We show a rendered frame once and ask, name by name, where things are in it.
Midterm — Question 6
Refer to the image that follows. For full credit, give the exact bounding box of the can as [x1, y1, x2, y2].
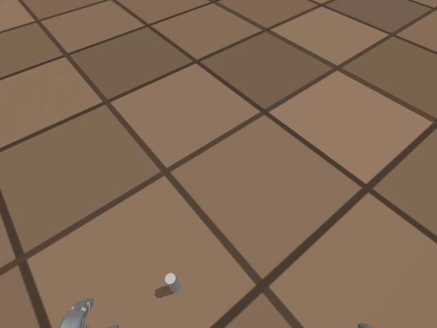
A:
[165, 273, 180, 292]

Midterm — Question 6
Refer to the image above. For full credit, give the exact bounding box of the left robot hand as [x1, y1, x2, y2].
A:
[59, 298, 119, 328]

